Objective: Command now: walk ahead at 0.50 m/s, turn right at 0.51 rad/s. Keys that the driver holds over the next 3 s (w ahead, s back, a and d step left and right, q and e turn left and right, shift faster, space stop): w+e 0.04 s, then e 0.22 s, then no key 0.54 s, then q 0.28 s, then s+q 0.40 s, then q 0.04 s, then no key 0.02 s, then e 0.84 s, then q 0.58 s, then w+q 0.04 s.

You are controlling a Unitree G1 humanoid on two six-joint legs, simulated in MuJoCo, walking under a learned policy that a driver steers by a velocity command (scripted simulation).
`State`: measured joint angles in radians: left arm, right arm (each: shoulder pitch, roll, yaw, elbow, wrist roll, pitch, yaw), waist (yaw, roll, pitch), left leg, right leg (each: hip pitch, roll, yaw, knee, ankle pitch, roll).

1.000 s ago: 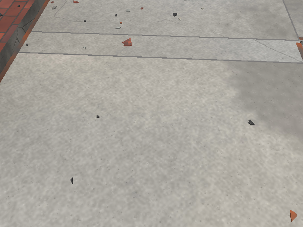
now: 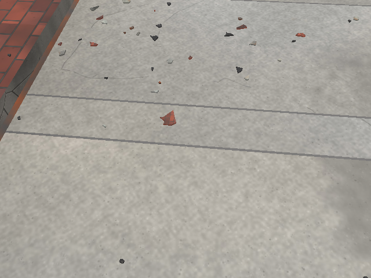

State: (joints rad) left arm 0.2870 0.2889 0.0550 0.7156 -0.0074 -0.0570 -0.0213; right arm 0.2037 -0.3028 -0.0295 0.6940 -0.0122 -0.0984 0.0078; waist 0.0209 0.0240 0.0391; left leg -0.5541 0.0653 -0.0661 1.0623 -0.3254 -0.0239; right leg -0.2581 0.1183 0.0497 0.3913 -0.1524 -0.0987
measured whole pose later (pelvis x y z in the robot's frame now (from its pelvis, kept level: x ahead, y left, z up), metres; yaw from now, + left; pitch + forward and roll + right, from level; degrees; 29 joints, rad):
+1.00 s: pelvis +0.24 +0.02 -0.01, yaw -12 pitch +0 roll -1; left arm 0.21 0.25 0.04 0.71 0.01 0.03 0.05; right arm 0.19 -0.28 -0.04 0.85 0.01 0.00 0.00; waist -0.02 0.01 0.03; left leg -0.34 0.02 -0.03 0.61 -0.25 -0.01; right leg -0.23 0.01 -0.03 0.57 -0.34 -0.01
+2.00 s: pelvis +0.11 -0.03 +0.00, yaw +0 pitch +1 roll +1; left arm 0.22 0.29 0.06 0.75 -0.04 0.04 0.05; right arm 0.16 -0.29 -0.08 0.85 0.04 0.00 -0.03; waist 0.03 -0.01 0.05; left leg -0.11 -0.06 -0.10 0.40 -0.30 -0.05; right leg -0.28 0.10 0.23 0.41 -0.13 -0.02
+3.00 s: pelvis +0.09 -0.06 -0.01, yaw -2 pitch +0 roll -2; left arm 0.11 0.32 0.07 0.77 -0.01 0.02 0.02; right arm 0.19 -0.30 -0.07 0.72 0.02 0.07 0.01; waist -0.01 -0.01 0.08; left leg -0.27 0.05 0.07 0.61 -0.33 -0.01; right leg -0.22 -0.09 -0.26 0.53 -0.29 0.00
